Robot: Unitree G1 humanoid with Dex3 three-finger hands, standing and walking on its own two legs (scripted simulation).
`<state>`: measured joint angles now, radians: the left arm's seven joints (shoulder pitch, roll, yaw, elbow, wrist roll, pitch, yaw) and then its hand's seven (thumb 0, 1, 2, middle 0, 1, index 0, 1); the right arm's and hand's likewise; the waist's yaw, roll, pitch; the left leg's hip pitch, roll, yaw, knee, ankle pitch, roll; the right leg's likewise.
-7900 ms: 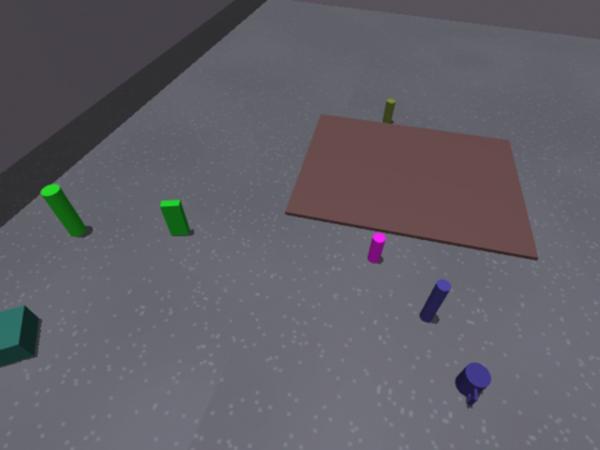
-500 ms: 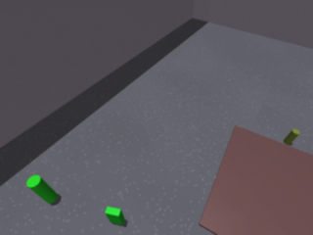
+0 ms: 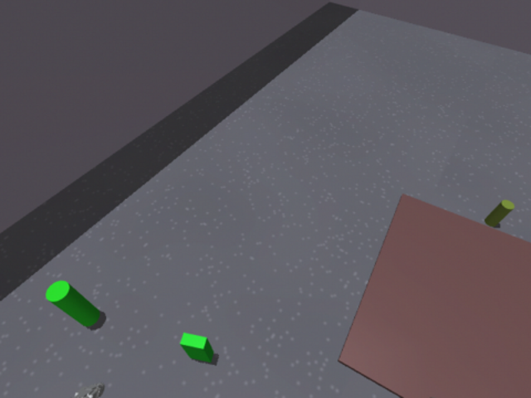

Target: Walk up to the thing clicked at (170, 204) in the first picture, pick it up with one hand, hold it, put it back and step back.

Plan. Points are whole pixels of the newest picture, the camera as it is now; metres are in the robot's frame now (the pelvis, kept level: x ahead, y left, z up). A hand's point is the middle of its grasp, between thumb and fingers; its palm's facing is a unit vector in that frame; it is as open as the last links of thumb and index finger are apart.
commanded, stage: go down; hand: left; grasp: from the side
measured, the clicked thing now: (198, 348) +0.37 +0.22 -0.68
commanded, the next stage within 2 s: none
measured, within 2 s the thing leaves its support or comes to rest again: neither
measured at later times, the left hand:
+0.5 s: hand out of the picture +0.16 +0.27 -0.19, palm faces +0.05 -0.95 -0.32, open 16.8 cm
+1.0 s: hand out of the picture +0.15 +0.29 -0.20, palm faces +0.07 -0.95 -0.31, open 17.3 cm
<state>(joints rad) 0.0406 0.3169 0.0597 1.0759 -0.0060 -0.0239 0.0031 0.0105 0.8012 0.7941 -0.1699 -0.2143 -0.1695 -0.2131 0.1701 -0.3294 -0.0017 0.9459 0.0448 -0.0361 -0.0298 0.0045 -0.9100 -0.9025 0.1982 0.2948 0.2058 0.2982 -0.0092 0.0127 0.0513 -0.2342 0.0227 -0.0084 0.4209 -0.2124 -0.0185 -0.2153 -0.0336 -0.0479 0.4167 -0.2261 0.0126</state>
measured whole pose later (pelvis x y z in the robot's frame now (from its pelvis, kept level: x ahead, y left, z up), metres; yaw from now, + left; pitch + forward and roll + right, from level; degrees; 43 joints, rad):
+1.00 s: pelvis -0.01 +0.02 -0.10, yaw -1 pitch +18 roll -3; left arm 0.32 0.36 0.28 0.33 -0.01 0.24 -0.12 0.00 -0.50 0.02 -0.08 -0.04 -0.08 -0.04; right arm 0.22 -0.23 -0.01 0.54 0.01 -0.16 -0.08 0.01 -0.87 -0.89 0.20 0.30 0.21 0.30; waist -0.04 0.01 -0.14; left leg -0.96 0.04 -0.04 1.19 -0.55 -0.01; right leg -0.90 -0.03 -0.05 1.13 -0.54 0.03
